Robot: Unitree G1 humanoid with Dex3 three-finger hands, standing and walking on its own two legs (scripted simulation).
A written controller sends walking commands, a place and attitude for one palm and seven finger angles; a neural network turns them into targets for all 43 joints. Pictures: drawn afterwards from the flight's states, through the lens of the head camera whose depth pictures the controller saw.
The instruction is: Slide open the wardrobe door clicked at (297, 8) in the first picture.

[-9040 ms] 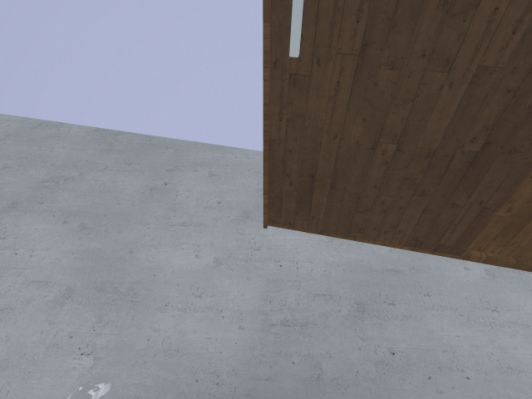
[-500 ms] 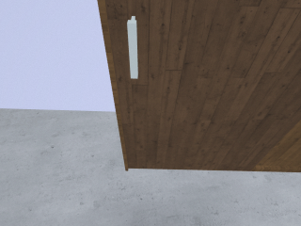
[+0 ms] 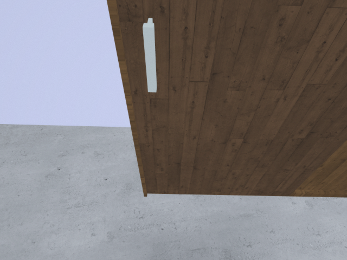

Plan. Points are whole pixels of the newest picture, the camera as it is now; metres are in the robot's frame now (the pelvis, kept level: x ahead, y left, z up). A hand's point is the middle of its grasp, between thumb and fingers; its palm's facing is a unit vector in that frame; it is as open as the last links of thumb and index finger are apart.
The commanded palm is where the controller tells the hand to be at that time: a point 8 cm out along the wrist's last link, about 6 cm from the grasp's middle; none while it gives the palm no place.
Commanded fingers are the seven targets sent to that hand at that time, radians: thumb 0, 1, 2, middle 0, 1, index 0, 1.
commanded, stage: look again from close up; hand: left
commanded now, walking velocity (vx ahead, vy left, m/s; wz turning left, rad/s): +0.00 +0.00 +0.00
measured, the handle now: (151, 57) +0.57 +0.10 +0.18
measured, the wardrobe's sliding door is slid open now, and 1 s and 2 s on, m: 0.00 0.00 0.00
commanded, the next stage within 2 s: shuffle to correct the standing spot in 0.82 s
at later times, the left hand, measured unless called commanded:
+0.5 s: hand out of the picture +0.02 +0.18 -0.17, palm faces +0.01 -0.98 -0.22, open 7.4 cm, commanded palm none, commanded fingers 0.00 0.90 0.90 -0.20 -0.30 -0.20 -0.30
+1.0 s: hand out of the picture +0.03 +0.19 -0.17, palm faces +0.01 -0.97 -0.25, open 7.4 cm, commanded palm none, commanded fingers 0.00 0.90 0.90 -0.20 -0.30 -0.20 -0.30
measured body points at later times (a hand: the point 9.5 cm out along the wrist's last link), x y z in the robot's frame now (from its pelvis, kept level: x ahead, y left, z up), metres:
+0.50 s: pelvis +0.01 -0.01 +0.00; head +0.02 +0.00 +0.45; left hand +0.03 +0.24 -0.15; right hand +0.04 -0.25 -0.15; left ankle +0.03 +0.09 -0.74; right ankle -0.01 -0.14 -0.74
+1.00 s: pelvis +0.02 -0.01 +0.00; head +0.02 -0.01 +0.45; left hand +0.03 +0.24 -0.15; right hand +0.06 -0.27 -0.15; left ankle +0.03 +0.09 -0.74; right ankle -0.01 -0.14 -0.74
